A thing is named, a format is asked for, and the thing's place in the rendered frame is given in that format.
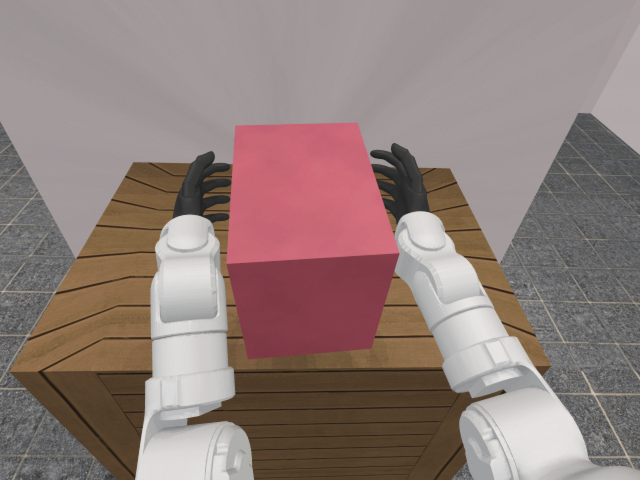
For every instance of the left robot hand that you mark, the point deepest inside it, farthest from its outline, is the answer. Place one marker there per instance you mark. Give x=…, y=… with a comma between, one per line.
x=190, y=199

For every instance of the robot left upper arm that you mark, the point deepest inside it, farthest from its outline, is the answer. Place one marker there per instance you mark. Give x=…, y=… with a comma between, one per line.
x=209, y=451

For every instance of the pedestal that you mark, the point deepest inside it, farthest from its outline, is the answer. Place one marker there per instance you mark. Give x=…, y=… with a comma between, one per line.
x=385, y=413

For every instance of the right robot forearm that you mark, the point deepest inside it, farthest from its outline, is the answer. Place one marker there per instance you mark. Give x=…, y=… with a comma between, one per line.
x=479, y=355

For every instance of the right robot hand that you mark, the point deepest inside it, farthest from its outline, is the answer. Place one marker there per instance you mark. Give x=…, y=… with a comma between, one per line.
x=409, y=193

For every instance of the carton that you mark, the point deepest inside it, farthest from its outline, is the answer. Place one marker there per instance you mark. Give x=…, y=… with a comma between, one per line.
x=311, y=253

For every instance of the robot right upper arm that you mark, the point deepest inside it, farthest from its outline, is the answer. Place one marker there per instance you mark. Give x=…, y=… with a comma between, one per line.
x=527, y=435

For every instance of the left robot forearm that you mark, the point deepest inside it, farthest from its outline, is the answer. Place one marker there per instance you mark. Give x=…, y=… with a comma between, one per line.
x=189, y=353

